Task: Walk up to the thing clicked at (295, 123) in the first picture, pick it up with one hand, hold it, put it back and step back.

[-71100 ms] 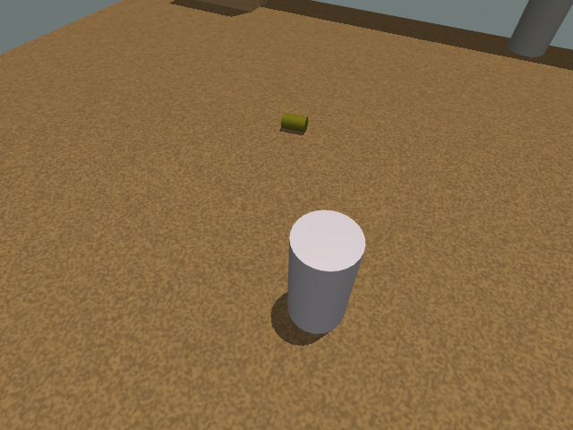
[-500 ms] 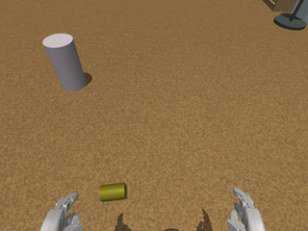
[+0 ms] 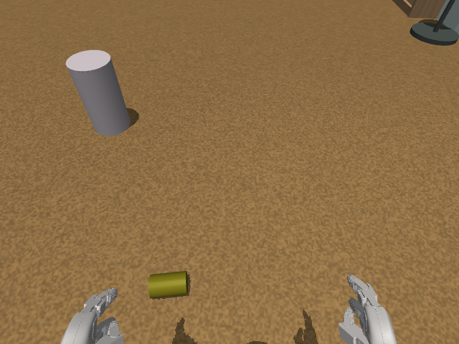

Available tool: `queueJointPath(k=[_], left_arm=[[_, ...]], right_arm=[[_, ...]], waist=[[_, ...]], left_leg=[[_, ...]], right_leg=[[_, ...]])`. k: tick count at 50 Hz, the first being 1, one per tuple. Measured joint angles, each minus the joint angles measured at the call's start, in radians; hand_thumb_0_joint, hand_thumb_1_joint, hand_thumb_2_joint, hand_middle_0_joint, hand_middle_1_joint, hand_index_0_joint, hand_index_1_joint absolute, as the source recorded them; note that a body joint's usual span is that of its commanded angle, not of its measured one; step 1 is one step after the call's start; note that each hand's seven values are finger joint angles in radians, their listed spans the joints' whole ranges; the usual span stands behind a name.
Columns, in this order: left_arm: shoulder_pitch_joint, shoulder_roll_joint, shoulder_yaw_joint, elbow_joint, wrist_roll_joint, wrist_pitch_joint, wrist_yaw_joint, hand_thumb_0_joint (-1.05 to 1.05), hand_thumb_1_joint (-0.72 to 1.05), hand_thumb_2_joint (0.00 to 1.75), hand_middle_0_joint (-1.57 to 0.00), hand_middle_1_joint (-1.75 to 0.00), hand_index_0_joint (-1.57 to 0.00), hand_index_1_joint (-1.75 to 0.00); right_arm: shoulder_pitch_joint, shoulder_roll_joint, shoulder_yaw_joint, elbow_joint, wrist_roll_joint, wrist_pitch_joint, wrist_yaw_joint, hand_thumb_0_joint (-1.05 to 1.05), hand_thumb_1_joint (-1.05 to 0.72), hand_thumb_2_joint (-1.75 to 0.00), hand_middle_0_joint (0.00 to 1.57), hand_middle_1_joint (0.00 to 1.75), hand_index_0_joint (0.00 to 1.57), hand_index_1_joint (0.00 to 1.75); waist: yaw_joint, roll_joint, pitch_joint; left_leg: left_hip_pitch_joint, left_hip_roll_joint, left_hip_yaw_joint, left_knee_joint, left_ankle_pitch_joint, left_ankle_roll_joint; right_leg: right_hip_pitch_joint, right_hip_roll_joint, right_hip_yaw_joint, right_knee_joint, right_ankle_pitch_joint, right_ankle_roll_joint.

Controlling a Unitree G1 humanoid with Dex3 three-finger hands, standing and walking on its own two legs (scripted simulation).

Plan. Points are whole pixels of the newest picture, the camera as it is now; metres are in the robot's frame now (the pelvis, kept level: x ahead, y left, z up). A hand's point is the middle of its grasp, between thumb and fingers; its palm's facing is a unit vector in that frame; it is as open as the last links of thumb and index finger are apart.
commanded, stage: home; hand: left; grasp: from above
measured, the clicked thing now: (168, 284) +0.46 +0.22 -0.67
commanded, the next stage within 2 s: stand in 0.78 s
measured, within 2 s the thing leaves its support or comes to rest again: neither
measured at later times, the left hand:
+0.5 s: hand (121, 337) +0.17 +0.18 -0.05, palm faces +0.04 -0.98 -0.20, open 7.4 cm
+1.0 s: hand (109, 343) +0.17 +0.21 -0.08, palm faces +0.01 -0.95 -0.31, open 7.4 cm
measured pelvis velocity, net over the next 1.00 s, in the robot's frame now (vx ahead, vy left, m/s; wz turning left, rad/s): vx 0.00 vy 0.00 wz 0.00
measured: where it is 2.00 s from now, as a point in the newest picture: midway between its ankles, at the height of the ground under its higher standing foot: outside the picture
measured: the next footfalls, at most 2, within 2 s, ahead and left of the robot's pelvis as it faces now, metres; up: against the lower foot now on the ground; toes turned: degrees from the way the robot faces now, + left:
none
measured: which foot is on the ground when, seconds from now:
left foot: down 0.00-1.00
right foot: down 0.00-1.00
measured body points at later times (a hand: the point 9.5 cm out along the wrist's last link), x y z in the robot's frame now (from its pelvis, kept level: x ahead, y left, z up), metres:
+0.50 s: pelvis +0.01 +0.00 +0.00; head +0.03 +0.01 +0.45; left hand +0.16 +0.23 -0.03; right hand +0.17 -0.25 -0.06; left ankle +0.01 +0.12 -0.68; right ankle +0.00 -0.13 -0.68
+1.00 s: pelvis +0.00 +0.00 +0.01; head +0.04 +0.01 +0.46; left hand +0.16 +0.26 -0.06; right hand +0.15 -0.25 -0.09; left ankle +0.01 +0.12 -0.68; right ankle +0.00 -0.13 -0.68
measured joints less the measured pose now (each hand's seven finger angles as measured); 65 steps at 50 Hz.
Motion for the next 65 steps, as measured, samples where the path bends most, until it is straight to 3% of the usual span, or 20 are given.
queueJointPath(k=[44, 48, 51, 58, 65], left_arm=[[0.008, 0.007, 0.002, -0.009, -0.004, -0.003, 0.002, 0.01, 0.91, 0.90, -0.20, -0.30, -0.20, -0.29], [-0.172, 0.031, -0.021, 0.327, 0.082, -0.229, 0.016, 0.01, 0.91, 0.90, -0.20, -0.30, -0.20, -0.30], [-0.254, 0.047, -0.009, 0.531, 0.101, -0.309, 0.016, 0.01, 0.91, 0.90, -0.20, -0.30, -0.20, -0.30], [-0.271, 0.065, 0.019, 0.809, 0.101, -0.383, 0.017, 0.01, 0.91, 0.90, -0.20, -0.30, -0.20, -0.30], [-0.261, 0.056, 0.020, 0.990, 0.095, -0.415, 0.015, 0.01, 0.91, 0.90, -0.20, -0.30, -0.20, -0.30]], right_arm=[[0.000, 0.000, -0.008, -0.004, 0.003, 0.011, 0.004, 0.01, -0.90, -0.90, 0.20, 0.30, 0.20, 0.30], [-0.082, -0.024, -0.018, 0.141, -0.086, 0.102, 0.078, 0.01, -0.90, -0.90, 0.20, 0.30, 0.20, 0.30], [-0.116, -0.044, -0.026, 0.218, -0.086, 0.156, 0.130, 0.01, -0.90, -0.90, 0.20, 0.30, 0.21, 0.30], [-0.110, -0.063, -0.073, 0.316, -0.064, 0.195, 0.165, 0.01, -0.90, -0.90, 0.20, 0.30, 0.21, 0.30], [-0.094, -0.065, -0.083, 0.404, -0.059, 0.214, 0.162, 0.01, -0.91, -0.90, 0.20, 0.30, 0.20, 0.30]], waist=[[-0.002, 0.000, 0.001], [0.046, -0.039, 0.114], [0.059, -0.055, 0.160], [0.059, -0.057, 0.185], [0.059, -0.047, 0.190]], left_leg=[[-0.001, 0.000, 0.003, 0.004, -0.014, 0.004], [0.120, -0.018, 0.031, -0.067, 0.021, 0.012], [0.187, -0.031, 0.042, -0.134, 0.056, 0.015], [0.300, -0.039, 0.051, -0.249, 0.107, 0.019], [0.399, -0.040, 0.049, -0.360, 0.157, 0.022]], right_leg=[[0.000, 0.000, 0.004, -0.001, -0.009, 0.004], [0.098, -0.019, 0.029, -0.034, 0.008, 0.001], [0.153, -0.032, 0.039, -0.077, 0.031, 0.005], [0.259, -0.039, 0.046, -0.180, 0.078, 0.011], [0.364, -0.040, 0.041, -0.303, 0.134, 0.017]])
